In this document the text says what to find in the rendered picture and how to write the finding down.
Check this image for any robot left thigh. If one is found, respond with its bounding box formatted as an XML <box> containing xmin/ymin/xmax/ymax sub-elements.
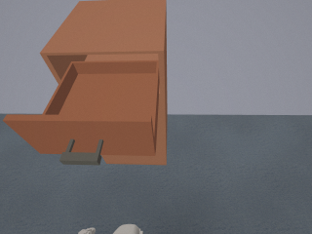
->
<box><xmin>113</xmin><ymin>224</ymin><xmax>143</xmax><ymax>234</ymax></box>

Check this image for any cabinet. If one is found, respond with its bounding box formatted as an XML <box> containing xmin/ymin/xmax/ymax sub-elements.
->
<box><xmin>40</xmin><ymin>0</ymin><xmax>168</xmax><ymax>166</ymax></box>

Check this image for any handle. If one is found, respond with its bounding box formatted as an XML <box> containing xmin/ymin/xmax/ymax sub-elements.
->
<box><xmin>59</xmin><ymin>138</ymin><xmax>103</xmax><ymax>166</ymax></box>

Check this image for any drawer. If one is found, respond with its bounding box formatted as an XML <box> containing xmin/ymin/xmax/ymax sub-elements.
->
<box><xmin>3</xmin><ymin>60</ymin><xmax>160</xmax><ymax>156</ymax></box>

